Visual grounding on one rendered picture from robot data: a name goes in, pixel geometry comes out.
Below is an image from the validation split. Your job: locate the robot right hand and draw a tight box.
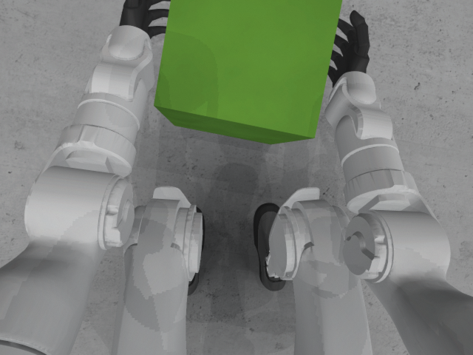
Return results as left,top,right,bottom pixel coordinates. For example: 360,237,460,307
328,10,370,87

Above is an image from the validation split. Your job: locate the robot right upper arm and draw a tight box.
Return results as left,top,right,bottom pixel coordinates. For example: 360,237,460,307
342,209,473,355

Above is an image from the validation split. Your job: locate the robot left upper arm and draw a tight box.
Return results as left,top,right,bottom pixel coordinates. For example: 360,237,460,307
0,166,135,355

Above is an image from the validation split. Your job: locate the right robot forearm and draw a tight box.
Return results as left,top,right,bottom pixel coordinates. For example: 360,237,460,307
324,71,451,262

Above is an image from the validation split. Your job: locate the carton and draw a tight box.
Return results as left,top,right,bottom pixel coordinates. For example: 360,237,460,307
154,0,342,144

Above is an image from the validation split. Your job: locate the left robot thigh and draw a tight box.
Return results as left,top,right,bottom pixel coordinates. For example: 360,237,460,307
111,198,203,355

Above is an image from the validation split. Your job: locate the robot left hand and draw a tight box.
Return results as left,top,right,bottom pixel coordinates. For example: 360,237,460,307
119,0,171,39

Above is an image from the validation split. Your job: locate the left robot forearm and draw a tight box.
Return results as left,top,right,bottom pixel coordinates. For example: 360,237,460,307
24,25,154,235

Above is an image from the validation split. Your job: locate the robot right foot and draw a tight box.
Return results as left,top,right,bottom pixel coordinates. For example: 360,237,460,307
253,203,286,291

